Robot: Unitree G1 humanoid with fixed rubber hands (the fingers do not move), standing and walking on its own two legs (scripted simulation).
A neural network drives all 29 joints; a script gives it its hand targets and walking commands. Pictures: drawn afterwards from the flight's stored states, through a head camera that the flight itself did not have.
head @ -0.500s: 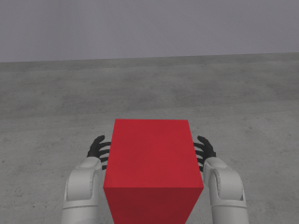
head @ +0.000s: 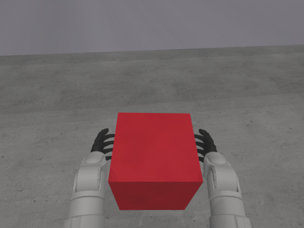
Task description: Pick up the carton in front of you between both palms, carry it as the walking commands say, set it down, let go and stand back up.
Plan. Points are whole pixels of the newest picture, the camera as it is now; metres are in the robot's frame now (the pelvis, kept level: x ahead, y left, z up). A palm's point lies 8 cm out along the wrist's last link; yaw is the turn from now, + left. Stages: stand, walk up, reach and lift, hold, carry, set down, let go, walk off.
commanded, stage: carry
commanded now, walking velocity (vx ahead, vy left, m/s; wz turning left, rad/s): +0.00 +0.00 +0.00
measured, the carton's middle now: (153, 164) +0.32 +0.00 -0.04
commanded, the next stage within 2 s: none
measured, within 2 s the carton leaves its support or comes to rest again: neither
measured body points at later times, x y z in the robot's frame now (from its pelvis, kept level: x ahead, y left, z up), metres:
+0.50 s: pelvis +0.00 -0.01 +0.00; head -0.02 +0.00 +0.45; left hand +0.31 +0.14 +0.03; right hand +0.31 -0.16 +0.04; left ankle +0.09 +0.11 -0.73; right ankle -0.07 -0.10 -0.73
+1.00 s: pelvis +0.13 +0.02 +0.02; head +0.14 +0.03 +0.47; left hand +0.44 +0.16 +0.05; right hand +0.43 -0.14 +0.05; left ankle +0.07 +0.11 -0.73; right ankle +0.15 -0.11 -0.69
